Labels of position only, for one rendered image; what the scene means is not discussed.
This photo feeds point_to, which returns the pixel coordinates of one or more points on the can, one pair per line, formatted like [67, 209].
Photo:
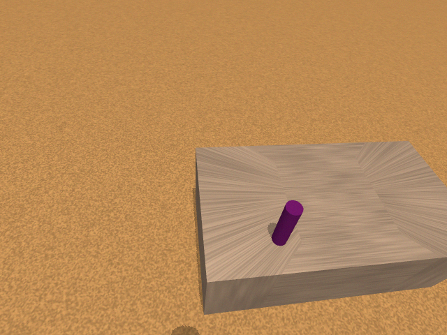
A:
[287, 221]

